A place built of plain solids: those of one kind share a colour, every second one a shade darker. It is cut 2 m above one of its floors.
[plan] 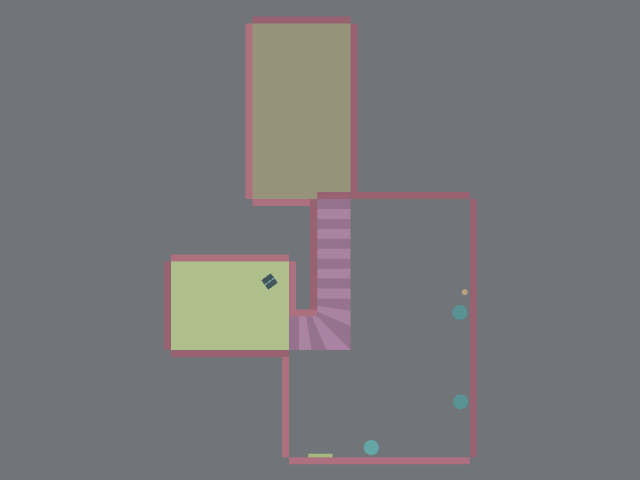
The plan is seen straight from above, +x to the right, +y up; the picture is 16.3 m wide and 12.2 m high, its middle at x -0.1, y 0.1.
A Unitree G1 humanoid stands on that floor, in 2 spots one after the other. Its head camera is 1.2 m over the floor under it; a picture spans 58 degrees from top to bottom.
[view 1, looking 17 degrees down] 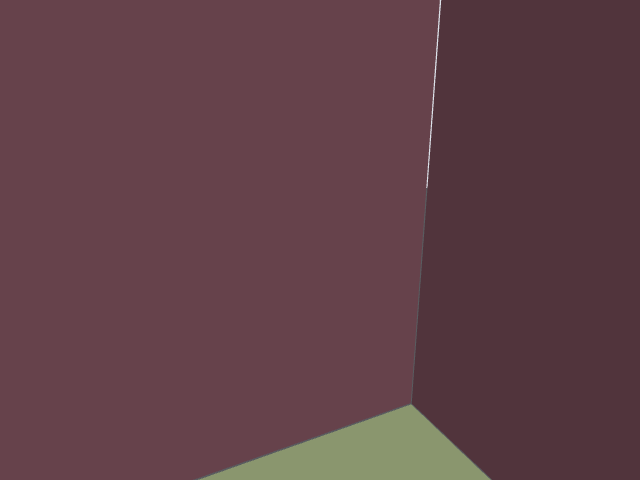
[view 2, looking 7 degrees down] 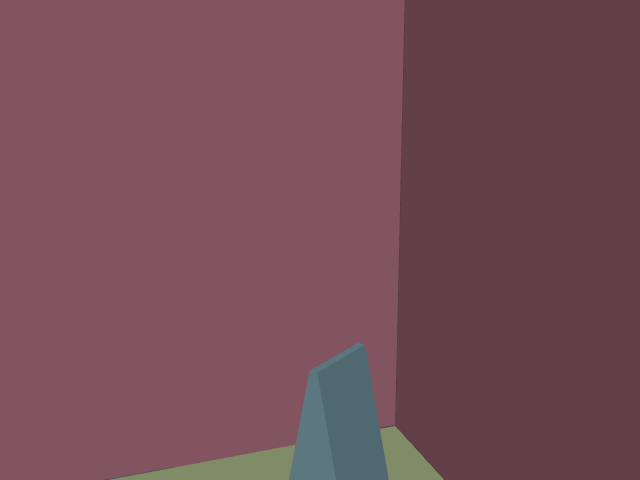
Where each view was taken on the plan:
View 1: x -2.86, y -1.47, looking -116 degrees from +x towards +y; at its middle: wall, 1.43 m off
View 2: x -1.89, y -2.29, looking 72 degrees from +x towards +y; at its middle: wall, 1.95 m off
